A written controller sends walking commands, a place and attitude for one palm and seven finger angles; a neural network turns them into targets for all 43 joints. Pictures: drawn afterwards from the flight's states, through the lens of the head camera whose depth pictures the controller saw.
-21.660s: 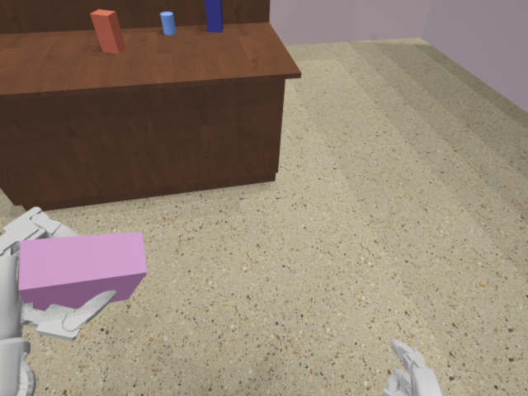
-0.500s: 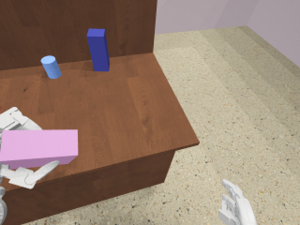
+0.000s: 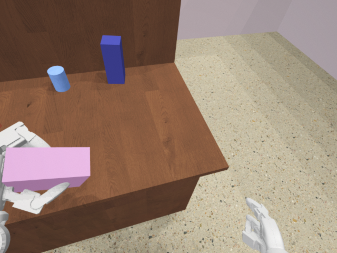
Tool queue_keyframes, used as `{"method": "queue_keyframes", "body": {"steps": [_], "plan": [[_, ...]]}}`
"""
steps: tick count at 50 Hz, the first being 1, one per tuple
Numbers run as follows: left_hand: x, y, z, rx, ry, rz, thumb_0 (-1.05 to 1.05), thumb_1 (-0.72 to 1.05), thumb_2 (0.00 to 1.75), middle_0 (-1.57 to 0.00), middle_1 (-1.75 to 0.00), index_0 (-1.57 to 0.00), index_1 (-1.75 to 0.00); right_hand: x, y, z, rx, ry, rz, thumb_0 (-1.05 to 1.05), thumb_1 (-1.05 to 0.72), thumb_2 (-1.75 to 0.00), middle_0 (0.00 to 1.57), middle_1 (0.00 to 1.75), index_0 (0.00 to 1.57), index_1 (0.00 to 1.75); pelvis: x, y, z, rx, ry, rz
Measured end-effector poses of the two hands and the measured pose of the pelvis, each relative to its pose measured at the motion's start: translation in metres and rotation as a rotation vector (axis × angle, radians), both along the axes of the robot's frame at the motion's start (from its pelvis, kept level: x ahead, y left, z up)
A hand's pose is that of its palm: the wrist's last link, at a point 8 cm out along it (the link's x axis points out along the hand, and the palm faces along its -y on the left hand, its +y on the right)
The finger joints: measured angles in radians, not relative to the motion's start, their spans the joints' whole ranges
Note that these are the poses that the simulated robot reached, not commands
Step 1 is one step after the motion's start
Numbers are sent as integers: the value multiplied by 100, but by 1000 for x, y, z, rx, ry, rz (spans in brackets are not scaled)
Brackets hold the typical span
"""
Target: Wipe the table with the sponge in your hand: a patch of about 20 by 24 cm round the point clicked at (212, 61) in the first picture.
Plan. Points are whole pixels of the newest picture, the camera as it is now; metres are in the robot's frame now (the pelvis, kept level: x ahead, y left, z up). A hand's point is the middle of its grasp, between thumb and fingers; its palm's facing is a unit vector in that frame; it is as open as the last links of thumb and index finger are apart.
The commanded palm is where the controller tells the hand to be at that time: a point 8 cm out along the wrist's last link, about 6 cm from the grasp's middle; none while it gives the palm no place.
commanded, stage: shuffle to correct the standing spot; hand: left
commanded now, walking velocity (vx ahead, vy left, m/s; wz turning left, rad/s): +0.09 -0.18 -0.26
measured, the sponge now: (61, 170) +0.22 +0.22 +0.13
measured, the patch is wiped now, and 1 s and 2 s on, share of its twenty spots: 0.00 0.00 0.00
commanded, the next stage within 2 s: come to a stop and stand still in 0.54 s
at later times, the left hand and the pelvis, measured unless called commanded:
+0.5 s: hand (90, 151) +0.25 +0.17 +0.16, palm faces +0.25 -0.89 -0.37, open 9.2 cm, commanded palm +0.20 +0.22 +0.17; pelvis +0.02 -0.05 +0.00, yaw -4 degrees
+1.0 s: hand (86, 151) +0.25 +0.18 +0.16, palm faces +0.30 -0.82 -0.49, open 9.2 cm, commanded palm +0.19 +0.21 +0.17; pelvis +0.02 -0.07 +0.00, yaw -3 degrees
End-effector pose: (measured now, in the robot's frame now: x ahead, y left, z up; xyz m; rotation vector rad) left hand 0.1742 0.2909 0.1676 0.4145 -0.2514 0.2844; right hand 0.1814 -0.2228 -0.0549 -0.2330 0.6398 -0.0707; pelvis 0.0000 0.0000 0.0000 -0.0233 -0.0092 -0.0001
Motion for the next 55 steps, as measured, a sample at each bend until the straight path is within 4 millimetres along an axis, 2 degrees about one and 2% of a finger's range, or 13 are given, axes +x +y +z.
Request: {"method": "queue_keyframes", "body": {"steps": [8,14,20,31,35,39,48,50,52,54,55], "plan": [[11,-2,-3,-13,-21,8,0,-42,104,-82,-139,-82,-139,-1,3,1,19,-10,-18,1,-90,-90,20,30,20,30,-1,-4,-2,20,3,-47],[26,-29,1,-29,-39,-29,0,-42,104,-82,-139,-82,-139,-6,-6,-3,44,-3,-37,1,-90,-90,20,30,20,30,1,-17,-2,23,4,-61],[36,-58,8,0,-23,-78,0,-42,104,-82,-139,-82,-139,-14,-33,-8,51,18,-90,1,-90,-90,20,30,20,30,9,-36,-2,17,14,-71],[48,-87,-2,-21,60,-53,0,-42,104,-82,-139,-82,-139,-17,-96,-13,2,41,-192,2,-90,-90,20,30,20,30,26,-66,-4,15,12,-79],[53,-97,-3,-35,62,-53,0,-42,104,-82,-139,-82,-139,-12,-108,-12,-8,38,-202,2,-90,-90,20,30,20,30,31,-73,-4,14,6,-75],[55,-102,0,-26,63,-51,0,-42,104,-82,-139,-82,-139,-4,-111,-12,-2,33,-193,2,-90,-90,19,30,20,30,33,-75,-3,10,0,-68],[35,-88,3,12,108,-5,0,-42,104,-82,-139,-82,-139,8,-92,-12,30,27,-144,1,-90,-90,19,30,20,30,24,-67,1,10,-11,-55],[36,-71,17,133,63,5,0,-42,104,-82,-139,-82,-139,6,-84,-11,8,26,-97,1,-90,-90,19,30,20,30,16,-67,1,12,-9,-50],[38,-47,29,163,-18,63,0,-42,104,-83,-139,-82,-139,1,-74,-10,2,35,-52,1,-90,-90,19,30,20,30,7,-65,1,15,-8,-60],[35,-30,28,122,-59,116,0,-42,104,-82,-139,-82,-139,-5,-66,-9,11,21,-36,1,-90,-90,20,30,20,30,-1,-59,0,13,-9,-76],[33,-28,24,91,-65,125,0,-42,104,-82,-139,-82,-140,-8,-62,-8,15,13,-35,1,-90,-90,20,30,20,30,-4,-54,0,14,-13,-80]]}}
